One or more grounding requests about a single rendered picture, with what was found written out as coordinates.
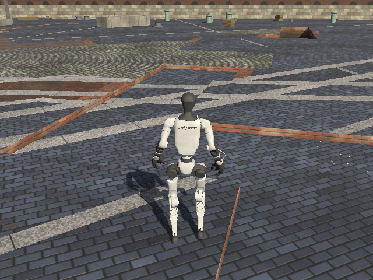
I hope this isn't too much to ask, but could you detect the robot right hand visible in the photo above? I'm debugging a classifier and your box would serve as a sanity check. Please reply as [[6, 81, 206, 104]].
[[211, 163, 224, 176]]

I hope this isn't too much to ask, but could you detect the left robot forearm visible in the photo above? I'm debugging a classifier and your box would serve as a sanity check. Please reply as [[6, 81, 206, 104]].
[[153, 140, 164, 160]]

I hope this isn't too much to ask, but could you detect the robot left hand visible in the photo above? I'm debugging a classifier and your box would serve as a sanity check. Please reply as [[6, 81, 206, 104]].
[[152, 158, 165, 169]]

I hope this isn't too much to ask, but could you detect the robot right upper arm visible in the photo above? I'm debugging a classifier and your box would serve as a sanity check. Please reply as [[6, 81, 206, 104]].
[[200, 118, 216, 151]]

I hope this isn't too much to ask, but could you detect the right robot forearm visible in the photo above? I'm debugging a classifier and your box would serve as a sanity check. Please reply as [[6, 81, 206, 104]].
[[210, 142, 223, 165]]

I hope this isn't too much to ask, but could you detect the humanoid robot head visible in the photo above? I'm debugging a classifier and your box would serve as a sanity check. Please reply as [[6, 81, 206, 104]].
[[178, 92, 198, 121]]

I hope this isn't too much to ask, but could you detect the robot left upper arm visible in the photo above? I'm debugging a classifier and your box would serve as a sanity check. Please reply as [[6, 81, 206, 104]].
[[158, 117, 176, 149]]

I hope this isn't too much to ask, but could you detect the robot left shin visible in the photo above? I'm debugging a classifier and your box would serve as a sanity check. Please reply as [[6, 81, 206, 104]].
[[168, 197, 178, 236]]

